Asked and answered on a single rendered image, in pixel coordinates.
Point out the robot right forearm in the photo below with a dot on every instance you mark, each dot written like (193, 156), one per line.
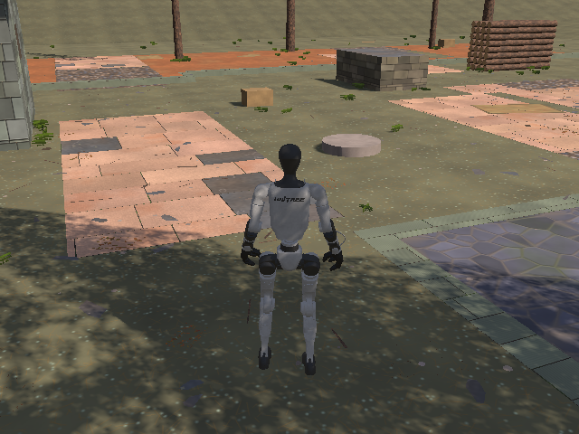
(332, 240)

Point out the humanoid robot head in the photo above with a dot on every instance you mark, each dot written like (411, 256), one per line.
(289, 156)

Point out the right robot hand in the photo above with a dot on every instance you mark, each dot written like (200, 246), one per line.
(338, 258)

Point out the left robot hand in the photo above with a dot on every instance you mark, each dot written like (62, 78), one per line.
(244, 255)

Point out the robot left forearm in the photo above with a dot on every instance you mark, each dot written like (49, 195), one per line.
(249, 238)

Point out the robot left upper arm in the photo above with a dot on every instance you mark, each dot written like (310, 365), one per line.
(261, 191)

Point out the robot right upper arm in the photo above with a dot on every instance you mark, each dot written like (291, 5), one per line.
(318, 192)

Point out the robot right thigh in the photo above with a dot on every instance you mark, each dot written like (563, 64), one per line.
(309, 273)

